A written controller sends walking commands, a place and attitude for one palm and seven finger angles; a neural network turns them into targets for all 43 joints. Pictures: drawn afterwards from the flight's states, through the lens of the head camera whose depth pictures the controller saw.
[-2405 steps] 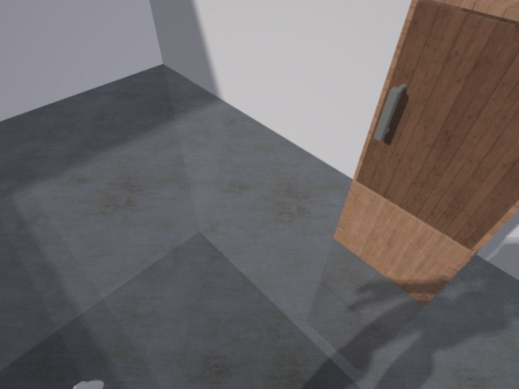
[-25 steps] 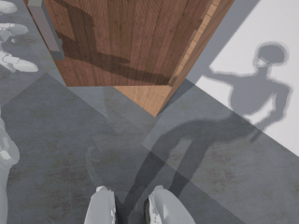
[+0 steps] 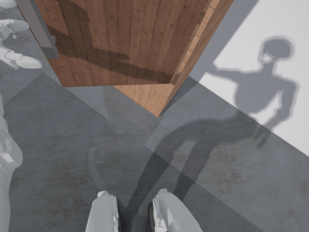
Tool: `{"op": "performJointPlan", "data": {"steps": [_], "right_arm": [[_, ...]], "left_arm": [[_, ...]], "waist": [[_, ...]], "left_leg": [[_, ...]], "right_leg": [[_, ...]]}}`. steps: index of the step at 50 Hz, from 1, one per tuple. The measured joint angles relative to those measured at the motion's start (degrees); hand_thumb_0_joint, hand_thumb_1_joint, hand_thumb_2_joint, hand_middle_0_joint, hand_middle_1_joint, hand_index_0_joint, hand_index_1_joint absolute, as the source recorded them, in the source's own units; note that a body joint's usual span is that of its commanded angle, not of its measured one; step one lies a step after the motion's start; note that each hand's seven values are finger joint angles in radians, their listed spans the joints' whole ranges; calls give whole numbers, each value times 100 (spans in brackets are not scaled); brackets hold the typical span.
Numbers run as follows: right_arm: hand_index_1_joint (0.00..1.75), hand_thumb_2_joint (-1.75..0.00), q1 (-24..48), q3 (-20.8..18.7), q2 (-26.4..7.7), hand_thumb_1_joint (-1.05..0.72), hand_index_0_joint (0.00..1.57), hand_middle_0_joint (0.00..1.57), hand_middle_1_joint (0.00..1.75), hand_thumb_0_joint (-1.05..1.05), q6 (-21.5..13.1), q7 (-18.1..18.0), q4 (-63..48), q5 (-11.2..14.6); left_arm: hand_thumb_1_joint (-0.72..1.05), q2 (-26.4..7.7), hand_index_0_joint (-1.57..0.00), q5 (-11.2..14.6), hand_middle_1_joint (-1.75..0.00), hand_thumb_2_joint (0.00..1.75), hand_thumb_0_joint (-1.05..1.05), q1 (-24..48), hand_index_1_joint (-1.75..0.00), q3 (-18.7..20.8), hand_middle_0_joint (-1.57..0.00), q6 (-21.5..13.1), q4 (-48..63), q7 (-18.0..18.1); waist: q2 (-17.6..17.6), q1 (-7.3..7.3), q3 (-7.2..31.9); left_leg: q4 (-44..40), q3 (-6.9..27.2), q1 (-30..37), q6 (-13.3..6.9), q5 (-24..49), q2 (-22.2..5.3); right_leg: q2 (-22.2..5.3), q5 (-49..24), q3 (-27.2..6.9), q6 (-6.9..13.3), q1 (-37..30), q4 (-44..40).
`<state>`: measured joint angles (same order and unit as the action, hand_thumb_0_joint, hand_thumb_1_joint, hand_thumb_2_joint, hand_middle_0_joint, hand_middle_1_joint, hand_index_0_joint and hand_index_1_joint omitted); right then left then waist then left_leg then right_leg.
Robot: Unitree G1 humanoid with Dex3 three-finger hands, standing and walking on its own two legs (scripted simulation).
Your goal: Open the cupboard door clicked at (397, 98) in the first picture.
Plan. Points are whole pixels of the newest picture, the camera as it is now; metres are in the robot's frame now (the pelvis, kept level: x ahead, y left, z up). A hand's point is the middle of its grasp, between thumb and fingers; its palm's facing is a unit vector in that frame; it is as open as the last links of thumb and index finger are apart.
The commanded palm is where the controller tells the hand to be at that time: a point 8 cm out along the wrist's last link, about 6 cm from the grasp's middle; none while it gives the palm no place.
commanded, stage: slide the fingers in behind the handle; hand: left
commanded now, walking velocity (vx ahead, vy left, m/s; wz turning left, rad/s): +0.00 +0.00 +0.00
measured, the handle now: (41, 23) +0.59 +0.20 +0.08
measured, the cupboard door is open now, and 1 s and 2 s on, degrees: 42 40 40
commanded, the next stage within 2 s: close the thumb around the handle in 1.24 s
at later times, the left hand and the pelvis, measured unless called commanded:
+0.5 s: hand (23, 43) +0.53 +0.23 +0.08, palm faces +0.07 -1.00 +0.00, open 14.8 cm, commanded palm +0.52 +0.23 +0.07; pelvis +0.01 +0.00 +0.01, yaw +2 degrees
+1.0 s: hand (49, 39) +0.55 +0.18 +0.07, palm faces +0.03 -1.00 +0.03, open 14.4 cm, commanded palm +0.53 +0.21 +0.07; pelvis +0.00 -0.01 +0.00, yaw +3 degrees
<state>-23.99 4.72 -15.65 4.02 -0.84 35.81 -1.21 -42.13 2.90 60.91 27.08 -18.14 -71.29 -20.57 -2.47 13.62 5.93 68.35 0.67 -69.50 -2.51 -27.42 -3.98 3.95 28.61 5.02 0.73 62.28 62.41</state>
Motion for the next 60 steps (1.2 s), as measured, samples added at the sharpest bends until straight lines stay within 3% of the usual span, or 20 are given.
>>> {"op": "performJointPlan", "data": {"steps": [26, 41, 45, 48, 53, 60], "right_arm": [[30, -90, 178, -199, 68, -90, 20, 20, 30, 0, -21, 153, 217, -48], [30, -90, 214, -242, 109, -90, 20, 20, 30, 0, -108, 224, 381, -122], [30, -90, 213, -240, 105, -90, 20, 20, 30, 0, -104, 246, 408, -127], [30, -90, 239, -193, 83, -90, 20, 20, 30, 0, -116, 226, 337, -133], [30, -90, 183, -157, 65, -90, 20, 20, 30, 0, -146, 244, 85, -136], [30, -90, 23, -91, 106, -90, 20, 20, 30, 0, -30, 218, 52, -33]], "left_arm": [[-50, 933, -14, 313, -120, 30, -1, -412, -115, -681, -30, -392, 168, 634], [-50, 1086, -8, 377, -120, 30, -1, 1, -117, -1138, -30, -412, 35, 1009], [-50, 1228, -12, 205, -120, 30, -1, 81, -117, -1419, -30, -389, 34, 865], [-51, 1325, -17, 159, -120, 30, -1, 162, -119, -1057, -30, -333, -113, 915], [-50, 1078, -24, -110, -120, 30, -1, -15, -122, -565, -30, -393, -70, 1072], [-50, 880, -29, -32, -120, 30, -1, -181, -121, -409, -30, -345, -31, 784]], "waist": [[43, -307, 116], [51, -356, 115], [39, -325, 116], [33, -210, 140], [-16, -36, 145], [-59, -64, 72]], "left_leg": [[-251, 90, 477, 44, 2, 133], [-101, 245, 208, 85, 36, 223], [-93, 264, 192, 88, 44, 231], [-69, 219, 168, 78, 30, 195], [-22, 74, 165, 62, -20, 90], [-86, -45, 299, 49, -31, 36]], "right_leg": [[-99, 73, 87, 32, -521, -221], [-167, 135, 249, 81, -310, -40], [-172, 131, 266, 84, -303, -37], [-145, 125, 219, 81, -251, -5], [-66, 115, 66, 68, -160, 72], [-26, 93, -58, 51, -225, 48]]}}
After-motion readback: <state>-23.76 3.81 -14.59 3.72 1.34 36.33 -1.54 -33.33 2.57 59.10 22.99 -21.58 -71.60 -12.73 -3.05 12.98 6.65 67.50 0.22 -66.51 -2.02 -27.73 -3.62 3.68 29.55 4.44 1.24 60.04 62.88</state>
